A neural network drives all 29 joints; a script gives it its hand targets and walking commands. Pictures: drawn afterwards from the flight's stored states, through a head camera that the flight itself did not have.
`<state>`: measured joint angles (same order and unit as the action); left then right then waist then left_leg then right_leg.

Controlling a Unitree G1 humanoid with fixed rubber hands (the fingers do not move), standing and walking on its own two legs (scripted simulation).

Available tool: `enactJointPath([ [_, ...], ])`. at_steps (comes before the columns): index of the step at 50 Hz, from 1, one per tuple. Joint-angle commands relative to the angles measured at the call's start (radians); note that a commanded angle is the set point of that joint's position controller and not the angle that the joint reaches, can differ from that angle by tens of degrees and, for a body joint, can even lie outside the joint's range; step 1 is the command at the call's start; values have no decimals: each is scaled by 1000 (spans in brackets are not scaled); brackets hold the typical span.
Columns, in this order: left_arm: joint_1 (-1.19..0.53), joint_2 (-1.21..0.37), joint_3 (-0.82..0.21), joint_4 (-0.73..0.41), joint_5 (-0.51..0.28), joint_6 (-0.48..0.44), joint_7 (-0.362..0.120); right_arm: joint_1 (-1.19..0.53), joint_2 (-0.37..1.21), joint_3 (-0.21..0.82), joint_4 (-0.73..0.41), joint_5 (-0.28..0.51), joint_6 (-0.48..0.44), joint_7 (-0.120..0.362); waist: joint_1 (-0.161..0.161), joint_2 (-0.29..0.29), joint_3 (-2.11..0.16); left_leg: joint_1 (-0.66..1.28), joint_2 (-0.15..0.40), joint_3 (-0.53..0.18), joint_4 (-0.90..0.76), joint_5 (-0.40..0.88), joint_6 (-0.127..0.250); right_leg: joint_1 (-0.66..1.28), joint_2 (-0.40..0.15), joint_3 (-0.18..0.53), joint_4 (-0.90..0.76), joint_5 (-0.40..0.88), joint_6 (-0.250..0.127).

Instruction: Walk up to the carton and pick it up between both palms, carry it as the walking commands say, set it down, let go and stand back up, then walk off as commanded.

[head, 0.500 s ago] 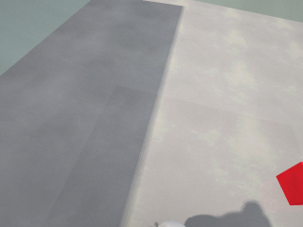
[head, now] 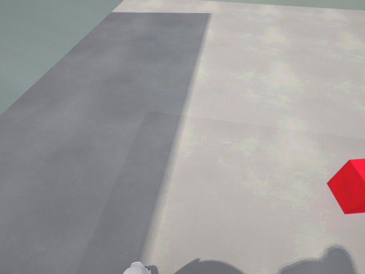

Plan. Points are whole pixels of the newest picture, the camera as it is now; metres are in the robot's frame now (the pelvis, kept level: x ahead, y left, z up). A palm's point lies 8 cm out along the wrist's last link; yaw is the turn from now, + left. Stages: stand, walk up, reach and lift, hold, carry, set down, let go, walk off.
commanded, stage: stand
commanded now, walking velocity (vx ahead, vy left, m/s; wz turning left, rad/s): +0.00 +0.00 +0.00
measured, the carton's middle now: (364, 186) +0.60 -1.06 -0.63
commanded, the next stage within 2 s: none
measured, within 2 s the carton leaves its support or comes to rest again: neither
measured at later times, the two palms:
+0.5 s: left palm out of the picture -0.05 +0.18 -0.12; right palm out of the picture -0.07 -0.27 -0.11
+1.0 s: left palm out of the picture -0.10 +0.17 -0.13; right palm out of the picture -0.14 -0.24 -0.12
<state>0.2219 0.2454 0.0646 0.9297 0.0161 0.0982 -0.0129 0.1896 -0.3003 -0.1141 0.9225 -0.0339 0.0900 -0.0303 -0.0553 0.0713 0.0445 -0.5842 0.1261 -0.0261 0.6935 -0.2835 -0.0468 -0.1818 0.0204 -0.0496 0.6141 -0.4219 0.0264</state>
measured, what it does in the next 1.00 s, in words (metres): walks backwards: left foot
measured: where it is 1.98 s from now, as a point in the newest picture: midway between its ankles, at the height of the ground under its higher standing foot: outside the picture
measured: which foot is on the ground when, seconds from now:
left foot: up 0.00-0.30, down 0.32-1.00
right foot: down 0.00-1.00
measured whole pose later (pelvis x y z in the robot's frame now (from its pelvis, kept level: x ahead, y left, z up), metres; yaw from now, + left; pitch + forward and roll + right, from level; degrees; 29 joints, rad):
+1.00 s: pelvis -0.10 -0.04 +0.02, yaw +0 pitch +0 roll +0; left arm 0.28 0.13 0.02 1.11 0.01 0.01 0.03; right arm 0.34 -0.10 -0.01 1.16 -0.02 -0.01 -0.04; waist 0.01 -0.02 -0.02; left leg -0.14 -0.03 0.02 0.41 -0.28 0.03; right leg -0.27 0.03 -0.06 0.40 -0.13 -0.05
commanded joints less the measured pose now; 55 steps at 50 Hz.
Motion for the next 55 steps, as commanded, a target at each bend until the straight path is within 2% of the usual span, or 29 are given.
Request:
enactJointPath([
  [1, -160, 151, 2, -110, 11, -60, 18, -72, -80, -9, -79, 10, -6, 21, 16, -287, 161, 99, -177, -177, 628, -133, 46, -588, -248, 309, -525, -238, -91],
  [2, -224, 137, -11, -121, 16, -65, 26, 24, -80, -20, -34, 20, -12, 27, -51, -293, 131, 111, -201, -147, 671, -82, 60, -531, -210, 221, -479, -129, -83],
  [3, -269, 129, -7, -140, 22, -67, 35, 128, -81, -29, 8, 18, -12, 28, -97, -282, 92, 98, -231, -119, 678, -49, 46, -412, -198, 153, -451, -31, -78],
  [4, -234, 127, 1, -130, 8, -70, 37, 187, -71, -27, 39, 11, -12, 25, -93, -290, 65, 58, -230, -102, 620, -25, 35, -282, -198, 136, -416, 21, -70],
  [6, -77, 73, -9, -91, -14, -88, 35, 86, -67, -15, 19, 5, -23, 18, -5, -219, 62, 70, -175, -93, 466, -24, 31, -190, -204, 232, -398, 36, -109],
  [7, 2, 33, -26, -54, -15, -99, 37, 46, -36, -6, 11, 7, -32, 15, 16, -191, 83, 70, -143, -93, 357, -49, 25, -146, -216, 284, -398, 57, -138],
  [9, 72, 32, -28, -17, -11, -109, 50, 12, 11, 12, 0, 13, -34, 15, 42, -225, 67, 62, -129, -50, 116, -109, 10, 23, -243, 334, -402, 75, -173],
  [10, 83, 48, -22, -9, -6, -111, 55, -2, 25, 20, -4, 20, -36, 10, 60, -257, 25, 123, -120, -17, -10, -159, 10, 88, -278, 356, -395, 141, -193],
  [12, 97, 89, -9, 9, 2, -107, 52, 49, 32, 35, 24, 26, -46, -9, 58, -279, -41, 291, -138, 22, -256, -257, 30, 124, -304, 356, -309, 457, -202],
  [13, 110, 88, -10, 17, 1, -104, 50, 96, 35, 41, 48, 26, -54, -15, 39, -217, -48, 388, -128, 15, -449, -117, 38, 119, -283, 298, -260, 573, -176],
  [14, 114, 77, -12, 15, -1, -105, 47, 136, 23, 40, 74, 21, -66, -18, 32, -148, -93, 509, -87, -46, -488, 98, 50, 71, -257, 254, -244, 615, -132],
  [15, 137, 53, -13, 9, -12, -111, 44, 176, -24, 32, 94, 17, -77, -18, 52, -47, -124, 570, -8, -135, -381, 339, 82, 29, -174, 189, -216, 574, -90],
  [16, 152, 45, -13, 13, -20, -114, 42, 186, -51, 31, 107, 13, -76, -13, 82, 19, -129, 567, 55, -193, -367, 414, 120, 0, -108, 137, -225, 405, -69],
  [17, 90, 27, -15, 10, -22, -118, 38, 131, -12, 42, 126, 25, -72, -6, 92, -4, -47, 474, 12, -132, -369, 302, 127, -1, -75, 110, -288, 351, -57],
  [19, 16, 37, -15, 18, -12, -112, 34, 90, 70, 65, 123, 21, -84, 0, 60, 21, 18, 340, 0, -111, -420, 135, 106, 81, -104, 131, -285, 363, -75],
  [20, 23, 52, -6, 27, -9, -107, 33, 104, 80, 71, 125, 23, -88, -4, 62, 29, 27, 322, -25, -88, -439, 73, 96, 93, -107, 138, -281, 344, -84],
  [23, 72, -14, -22, 65, -5, -101, 31, 109, 47, 66, 143, 30, -91, -12, 69, 21, 49, 308, -39, -85, -441, -28, 90, 66, -107, 141, -301, 272, -79],
  [25, 69, -27, -27, 77, -4, -99, 34, 113, 69, 71, 148, 32, -90, -12, 69, -21, 51, 281, -35, -97, -444, -67, 97, 71, -100, 134, -303, 256, -72],
  [28, 72, 2, -20, 94, -5, -103, 36, 118, 84, 78, 158, 26, -94, -13, 70, -70, 33, 314, -41, -87, -420, -47, 102, 34, -110, 153, -325, 214, -73],
  [29, 61, -10, -24, 96, -2, -103, 36, 131, 69, 73, 162, 28, -94, -13, 58, -64, 37, 328, -47, -78, -413, -32, 99, 17, -110, 158, -331, 199, -73],
  [30, 69, -7, -23, 104, -3, -103, 36, 155, 70, 72, 173, 27, -94, -10, 56, -99, 35, 322, -49, -79, -407, -40, 102, 19, -113, 159, -335, 188, -68],
  [32, 87, -19, -28, 120, -5, -105, 38, 180, 88, 77, 188, 22, -92, -10, 51, -120, 34, 359, -54, -71, -393, -12, 102, -15, -116, 166, -345, 156, -69],
  [36, 81, -18, -28, 132, -7, -97, 45, 178, 89, 79, 191, 18, -90, -8, 51, -127, 61, 344, -65, -60, -387, -41, 99, -67, -116, 177, -367, 88, -65],
  [37, 79, -3, -24, 129, -7, -96, 46, 197, 100, 81, 200, 18, -91, -9, 48, -110, 58, 338, -66, -59, -387, -51, 103, -65, -121, 184, -369, 82, -67],
  [43, 118, -34, -29, 151, -6, -97, 45, 201, 120, 91, 215, 19, -100, -11, 68, -60, 40, 284, -55, -71, -408, -85, 103, -30, -112, 165, -324, 134, -69],
  [48, 116, -26, -30, 157, -5, -101, 43, 213, 127, 94, 226, 18, -104, -14, 69, -48, 36, 265, -49, -77, -412, -73, 106, -15, -113, 163, -307, 175, -74],
  [51, 121, -36, -33, 165, -4, -107, 46, 222, 143, 98, 223, 20, -107, -13, 66, -73, 32, 272, -52, -71, -403, -29, 105, -12, -112, 155, -293, 203, -72],
  [54, 142, -59, -39, 179, -5, -107, 45, 228, 132, 94, 228, 20, -108, -12, 73, -56, 35, 280, -52, -67, -400, -21, 105, -11, -115, 148, -286, 220, -71],
  [55, 138, -47, -38, 180, -4, -106, 47, 236, 128, 92, 230, 18, -109, -13, 68, -74, 31, 292, -50, -68, -397, -8, 107, -17, -113, 147, -289, 224, -71],
])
